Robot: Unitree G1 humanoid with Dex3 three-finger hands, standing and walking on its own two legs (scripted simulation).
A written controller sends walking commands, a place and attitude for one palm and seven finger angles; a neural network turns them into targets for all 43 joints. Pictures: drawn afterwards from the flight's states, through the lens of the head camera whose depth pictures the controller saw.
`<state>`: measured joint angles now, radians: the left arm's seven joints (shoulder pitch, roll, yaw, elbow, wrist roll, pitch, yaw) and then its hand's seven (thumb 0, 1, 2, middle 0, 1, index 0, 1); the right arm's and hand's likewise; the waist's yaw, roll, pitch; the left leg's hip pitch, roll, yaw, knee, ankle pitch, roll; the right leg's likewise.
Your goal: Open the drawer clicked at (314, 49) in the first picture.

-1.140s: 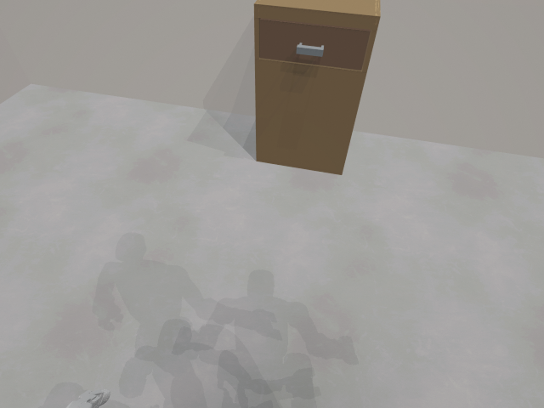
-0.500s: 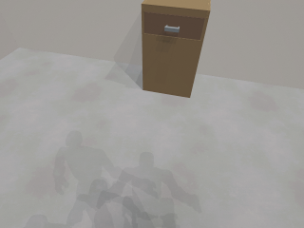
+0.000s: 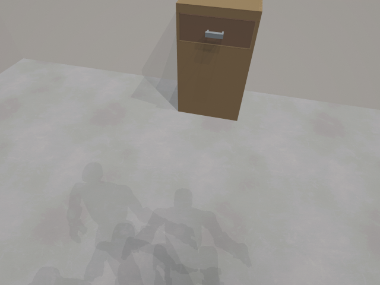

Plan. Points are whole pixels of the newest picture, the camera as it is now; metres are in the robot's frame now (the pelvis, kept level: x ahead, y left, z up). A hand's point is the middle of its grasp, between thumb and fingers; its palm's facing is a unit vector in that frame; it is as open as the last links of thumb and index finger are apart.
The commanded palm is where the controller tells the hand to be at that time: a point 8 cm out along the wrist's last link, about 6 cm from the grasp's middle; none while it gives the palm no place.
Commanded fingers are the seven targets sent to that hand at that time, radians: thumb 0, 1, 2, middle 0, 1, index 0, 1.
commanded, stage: look at it before walking up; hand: left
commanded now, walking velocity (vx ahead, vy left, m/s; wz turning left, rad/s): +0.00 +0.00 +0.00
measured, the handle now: (214, 33) +1.48 -0.07 -0.09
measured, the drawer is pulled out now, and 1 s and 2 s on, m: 0.00 0.00 0.00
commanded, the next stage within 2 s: walk to a spot facing it in 0.30 s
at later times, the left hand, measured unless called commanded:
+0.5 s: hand out of the picture +0.08 +0.24 -0.16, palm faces -0.03 -0.94 -0.33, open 7.4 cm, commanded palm none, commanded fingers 0.00 0.90 0.90 -0.20 -0.30 -0.20 -0.30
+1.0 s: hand out of the picture +0.11 +0.13 -0.18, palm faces -0.06 -0.98 -0.19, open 7.4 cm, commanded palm none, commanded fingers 0.00 0.90 0.90 -0.20 -0.30 -0.20 -0.30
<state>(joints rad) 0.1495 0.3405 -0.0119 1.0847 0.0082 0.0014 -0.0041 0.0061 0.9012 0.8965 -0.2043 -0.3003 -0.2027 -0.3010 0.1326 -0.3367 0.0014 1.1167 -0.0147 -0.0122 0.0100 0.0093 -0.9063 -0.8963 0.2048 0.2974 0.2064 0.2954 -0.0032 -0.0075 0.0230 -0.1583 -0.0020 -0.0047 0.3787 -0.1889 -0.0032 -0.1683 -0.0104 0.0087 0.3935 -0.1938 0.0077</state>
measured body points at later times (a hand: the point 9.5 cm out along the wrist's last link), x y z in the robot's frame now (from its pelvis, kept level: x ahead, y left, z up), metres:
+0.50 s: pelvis +0.01 +0.00 +0.00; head +0.01 +0.00 +0.45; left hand +0.08 +0.29 -0.14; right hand +0.09 -0.30 -0.13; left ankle +0.01 +0.12 -0.74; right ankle +0.01 -0.12 -0.75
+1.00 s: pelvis +0.16 -0.04 -0.01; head +0.18 -0.05 +0.44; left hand +0.11 +0.18 -0.16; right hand +0.13 -0.27 -0.17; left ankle +0.17 +0.09 -0.66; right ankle +0.04 -0.11 -0.74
